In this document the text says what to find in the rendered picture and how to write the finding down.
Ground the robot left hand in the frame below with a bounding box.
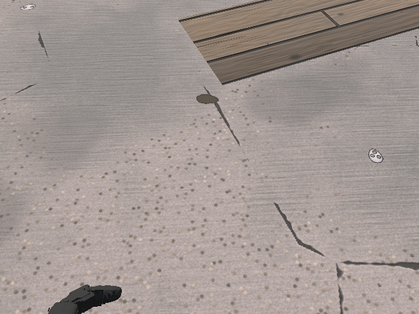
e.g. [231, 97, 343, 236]
[48, 285, 122, 314]

